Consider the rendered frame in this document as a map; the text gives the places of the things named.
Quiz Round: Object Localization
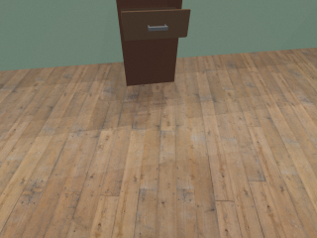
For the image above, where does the cabinet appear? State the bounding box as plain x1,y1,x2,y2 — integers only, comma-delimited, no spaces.
116,0,182,86

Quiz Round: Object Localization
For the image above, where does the handle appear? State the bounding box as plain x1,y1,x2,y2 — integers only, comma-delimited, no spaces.
148,24,168,32

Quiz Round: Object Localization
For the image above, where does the drawer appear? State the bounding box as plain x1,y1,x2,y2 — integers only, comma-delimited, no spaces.
120,7,191,41

